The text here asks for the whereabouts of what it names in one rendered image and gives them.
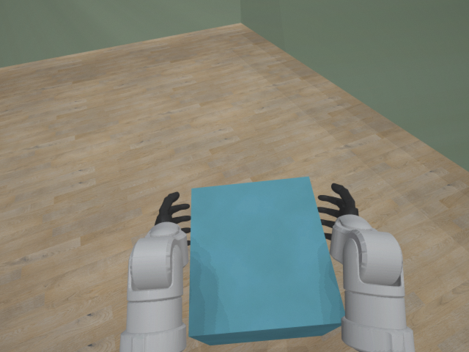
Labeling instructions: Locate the robot left forearm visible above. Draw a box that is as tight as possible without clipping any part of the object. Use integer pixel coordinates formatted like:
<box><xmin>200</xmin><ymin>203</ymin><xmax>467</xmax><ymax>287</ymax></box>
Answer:
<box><xmin>119</xmin><ymin>222</ymin><xmax>189</xmax><ymax>352</ymax></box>

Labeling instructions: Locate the carton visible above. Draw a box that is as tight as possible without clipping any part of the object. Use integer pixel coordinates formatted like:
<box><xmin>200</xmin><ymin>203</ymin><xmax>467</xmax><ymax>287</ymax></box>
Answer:
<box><xmin>188</xmin><ymin>177</ymin><xmax>345</xmax><ymax>345</ymax></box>

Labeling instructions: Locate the right robot hand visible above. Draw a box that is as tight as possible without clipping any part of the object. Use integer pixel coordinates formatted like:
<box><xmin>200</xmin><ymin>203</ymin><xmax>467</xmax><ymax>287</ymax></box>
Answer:
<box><xmin>317</xmin><ymin>183</ymin><xmax>359</xmax><ymax>241</ymax></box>

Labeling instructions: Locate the robot right forearm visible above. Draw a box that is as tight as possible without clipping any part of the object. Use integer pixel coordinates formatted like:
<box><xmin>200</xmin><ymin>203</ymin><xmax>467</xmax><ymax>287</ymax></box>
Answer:
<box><xmin>330</xmin><ymin>214</ymin><xmax>415</xmax><ymax>352</ymax></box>

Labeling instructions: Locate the left robot hand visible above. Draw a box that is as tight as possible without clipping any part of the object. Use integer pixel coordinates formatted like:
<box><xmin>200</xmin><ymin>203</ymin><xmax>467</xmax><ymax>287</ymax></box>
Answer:
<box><xmin>155</xmin><ymin>192</ymin><xmax>191</xmax><ymax>246</ymax></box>

